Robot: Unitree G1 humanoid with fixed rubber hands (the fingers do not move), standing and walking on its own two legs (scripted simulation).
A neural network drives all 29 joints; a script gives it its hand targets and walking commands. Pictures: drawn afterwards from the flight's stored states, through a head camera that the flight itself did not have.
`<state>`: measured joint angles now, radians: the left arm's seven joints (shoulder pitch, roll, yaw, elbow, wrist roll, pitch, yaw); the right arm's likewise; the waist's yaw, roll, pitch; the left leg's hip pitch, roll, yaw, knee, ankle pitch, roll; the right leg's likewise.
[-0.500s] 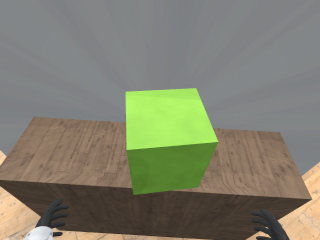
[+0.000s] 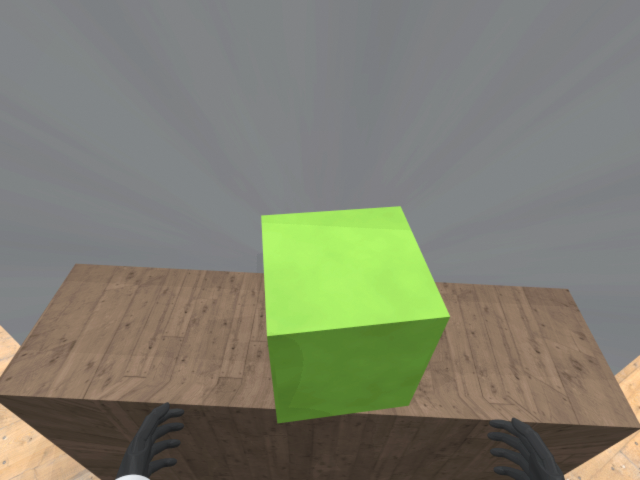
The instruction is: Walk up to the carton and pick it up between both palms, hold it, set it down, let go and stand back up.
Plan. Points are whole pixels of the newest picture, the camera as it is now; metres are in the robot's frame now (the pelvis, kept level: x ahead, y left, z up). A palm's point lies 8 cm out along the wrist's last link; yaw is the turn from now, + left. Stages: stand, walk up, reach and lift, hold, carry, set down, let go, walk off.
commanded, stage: reach and lift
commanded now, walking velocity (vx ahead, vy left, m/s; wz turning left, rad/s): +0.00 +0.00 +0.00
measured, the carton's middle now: (338, 315) +0.37 -0.01 -0.02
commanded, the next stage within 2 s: none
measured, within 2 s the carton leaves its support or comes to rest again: neither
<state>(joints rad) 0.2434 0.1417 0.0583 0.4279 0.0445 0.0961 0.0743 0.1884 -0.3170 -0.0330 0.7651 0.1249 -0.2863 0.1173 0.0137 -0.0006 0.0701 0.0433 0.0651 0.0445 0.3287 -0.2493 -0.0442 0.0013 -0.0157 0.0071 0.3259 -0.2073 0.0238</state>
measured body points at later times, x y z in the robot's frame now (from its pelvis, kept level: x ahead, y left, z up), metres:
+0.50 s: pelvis -0.01 -0.01 +0.00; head -0.04 -0.01 +0.45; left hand +0.16 +0.20 -0.05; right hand +0.16 -0.24 -0.05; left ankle -0.04 +0.14 -0.75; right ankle -0.01 -0.14 -0.75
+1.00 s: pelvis -0.02 -0.02 -0.01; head -0.03 -0.02 +0.44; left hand +0.20 +0.19 -0.02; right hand +0.22 -0.23 -0.03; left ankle -0.04 +0.14 -0.75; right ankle -0.01 -0.14 -0.75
